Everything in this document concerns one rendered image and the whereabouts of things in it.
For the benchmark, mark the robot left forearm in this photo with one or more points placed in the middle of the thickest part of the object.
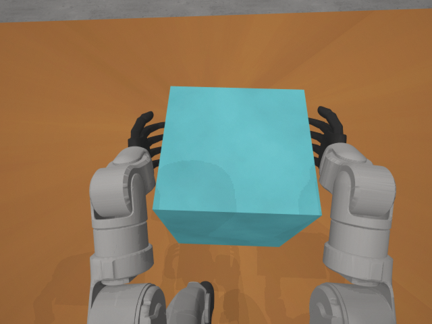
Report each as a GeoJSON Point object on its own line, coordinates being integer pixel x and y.
{"type": "Point", "coordinates": [118, 212]}

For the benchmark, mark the robot left foot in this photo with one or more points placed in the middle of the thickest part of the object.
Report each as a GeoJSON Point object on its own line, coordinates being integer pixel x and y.
{"type": "Point", "coordinates": [208, 286]}

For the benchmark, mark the robot right forearm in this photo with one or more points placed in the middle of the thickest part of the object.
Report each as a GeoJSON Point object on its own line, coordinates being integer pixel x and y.
{"type": "Point", "coordinates": [362, 206]}

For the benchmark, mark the carton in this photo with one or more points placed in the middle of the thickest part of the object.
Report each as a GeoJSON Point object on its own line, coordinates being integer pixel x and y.
{"type": "Point", "coordinates": [236, 166]}

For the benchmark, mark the robot right hand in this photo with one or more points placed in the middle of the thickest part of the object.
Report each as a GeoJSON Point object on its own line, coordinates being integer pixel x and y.
{"type": "Point", "coordinates": [333, 132]}

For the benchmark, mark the left robot upper arm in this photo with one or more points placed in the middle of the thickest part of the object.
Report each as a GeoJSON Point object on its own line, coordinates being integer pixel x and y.
{"type": "Point", "coordinates": [136, 303]}

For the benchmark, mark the robot left thigh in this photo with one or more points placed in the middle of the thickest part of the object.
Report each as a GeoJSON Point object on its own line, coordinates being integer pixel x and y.
{"type": "Point", "coordinates": [189, 306]}

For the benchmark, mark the right robot upper arm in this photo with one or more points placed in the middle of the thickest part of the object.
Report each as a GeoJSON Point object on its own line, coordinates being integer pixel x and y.
{"type": "Point", "coordinates": [343, 303]}

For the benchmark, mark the robot left hand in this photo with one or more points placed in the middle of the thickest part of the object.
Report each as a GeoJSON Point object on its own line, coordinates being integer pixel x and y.
{"type": "Point", "coordinates": [139, 135]}

